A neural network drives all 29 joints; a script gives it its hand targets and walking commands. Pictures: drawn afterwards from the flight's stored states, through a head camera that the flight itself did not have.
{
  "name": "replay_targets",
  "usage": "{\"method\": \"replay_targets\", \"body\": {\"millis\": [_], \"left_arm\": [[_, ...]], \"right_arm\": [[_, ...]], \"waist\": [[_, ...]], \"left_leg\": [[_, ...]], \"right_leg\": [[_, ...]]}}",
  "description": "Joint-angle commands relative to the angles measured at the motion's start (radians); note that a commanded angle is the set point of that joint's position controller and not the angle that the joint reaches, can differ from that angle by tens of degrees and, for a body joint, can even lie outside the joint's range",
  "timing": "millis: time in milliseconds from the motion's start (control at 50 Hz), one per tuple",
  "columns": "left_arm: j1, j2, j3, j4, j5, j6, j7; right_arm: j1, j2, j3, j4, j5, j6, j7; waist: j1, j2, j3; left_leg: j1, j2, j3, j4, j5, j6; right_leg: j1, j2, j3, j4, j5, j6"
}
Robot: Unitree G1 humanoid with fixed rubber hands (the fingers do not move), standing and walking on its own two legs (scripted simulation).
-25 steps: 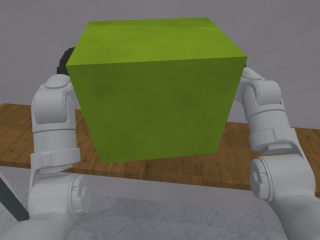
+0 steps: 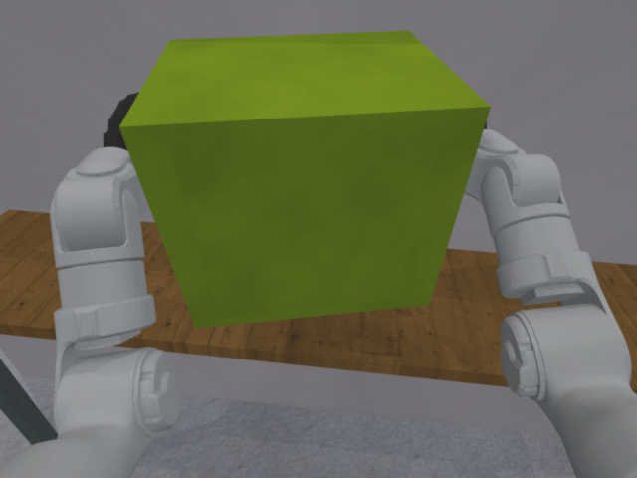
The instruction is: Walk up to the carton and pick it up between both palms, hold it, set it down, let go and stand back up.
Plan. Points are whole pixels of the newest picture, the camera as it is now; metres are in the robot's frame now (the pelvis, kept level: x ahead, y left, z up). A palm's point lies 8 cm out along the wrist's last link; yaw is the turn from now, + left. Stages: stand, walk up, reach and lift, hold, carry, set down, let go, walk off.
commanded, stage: hold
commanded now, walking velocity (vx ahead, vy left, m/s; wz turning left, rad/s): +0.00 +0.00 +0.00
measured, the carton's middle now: (304, 176) +0.37 +0.00 +0.26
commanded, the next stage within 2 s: none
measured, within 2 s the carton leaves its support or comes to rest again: neither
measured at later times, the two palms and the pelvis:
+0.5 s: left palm (118, 164) +0.34 +0.20 +0.29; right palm (464, 141) +0.36 -0.18 +0.31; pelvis +0.00 +0.00 +0.00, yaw +0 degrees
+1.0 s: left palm (123, 163) +0.35 +0.19 +0.29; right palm (465, 142) +0.37 -0.18 +0.31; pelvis +0.01 -0.01 +0.00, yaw +0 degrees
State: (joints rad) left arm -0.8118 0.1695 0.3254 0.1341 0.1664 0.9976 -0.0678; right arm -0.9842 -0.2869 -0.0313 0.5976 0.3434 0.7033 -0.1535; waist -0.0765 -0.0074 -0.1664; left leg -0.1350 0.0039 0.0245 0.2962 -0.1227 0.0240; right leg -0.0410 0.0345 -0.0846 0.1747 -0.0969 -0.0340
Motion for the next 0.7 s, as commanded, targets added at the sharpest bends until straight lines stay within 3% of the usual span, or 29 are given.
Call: {"method": "replay_targets", "body": {"millis": [0,80,140,220,340,420,560,680], "left_arm": [[-0.754,-0.343,-0.330,-0.233,-0.190,-0.085,-0.166],[-0.770,-0.346,-0.324,-0.217,-0.189,-0.081,-0.171],[-0.790,-0.355,-0.351,-0.253,-0.195,-0.083,-0.166],[-0.767,-0.356,-0.353,-0.272,-0.200,-0.071,-0.166],[-0.794,-0.366,-0.353,-0.226,-0.193,-0.078,-0.162],[-0.799,-0.368,-0.351,-0.222,-0.202,-0.086,-0.161],[-0.811,-0.368,-0.338,-0.158,-0.195,-0.091,-0.160],[-0.819,-0.371,-0.357,-0.222,-0.206,-0.096,-0.157]], "right_arm": [[-0.709,0.363,0.152,-0.284,0.132,-0.024,0.064],[-0.737,0.364,0.153,-0.294,0.129,-0.022,0.057],[-0.743,0.356,0.149,-0.298,0.137,-0.020,0.057],[-0.737,0.357,0.165,-0.325,0.150,-0.014,0.050],[-0.753,0.358,0.148,-0.269,0.138,-0.015,0.064],[-0.761,0.368,0.151,-0.275,0.142,-0.015,0.062],[-0.762,0.364,0.134,-0.205,0.131,-0.014,0.072],[-0.782,0.376,0.179,-0.270,0.172,-0.018,0.064]], "waist": [[-0.001,0.052,-0.336],[0.000,0.032,-0.320],[-0.009,0.072,-0.341],[-0.002,0.063,-0.354],[0.001,0.063,-0.309],[-0.001,0.046,-0.334],[0.001,0.060,-0.298],[0.010,0.052,-0.383]], "left_leg": [[0.141,-0.005,-0.058,-0.012,0.222,-0.012],[0.128,-0.006,-0.060,-0.014,0.193,-0.015],[0.148,-0.004,-0.063,-0.012,0.202,-0.027],[0.146,-0.004,-0.063,-0.001,0.254,-0.025],[0.096,0.000,-0.065,-0.032,0.106,-0.026],[0.116,-0.003,-0.062,-0.014,0.160,-0.020],[0.056,0.002,-0.065,-0.037,0.065,-0.027],[0.135,-0.008,-0.063,0.001,0.224,-0.028]], "right_leg": [[0.100,-0.017,0.087,0.005,0.195,0.007],[0.092,-0.016,0.085,0.005,0.164,0.006],[0.083,-0.012,0.082,0.007,0.161,0.003],[0.103,-0.011,0.088,0.011,0.206,0.003],[0.066,-0.007,0.082,0.010,0.088,0.001],[0.066,-0.010,0.092,0.010,0.124,0.007],[0.063,-0.008,0.084,0.014,0.054,0.005],[0.085,-0.010,0.088,0.021,0.184,0.009]]}}
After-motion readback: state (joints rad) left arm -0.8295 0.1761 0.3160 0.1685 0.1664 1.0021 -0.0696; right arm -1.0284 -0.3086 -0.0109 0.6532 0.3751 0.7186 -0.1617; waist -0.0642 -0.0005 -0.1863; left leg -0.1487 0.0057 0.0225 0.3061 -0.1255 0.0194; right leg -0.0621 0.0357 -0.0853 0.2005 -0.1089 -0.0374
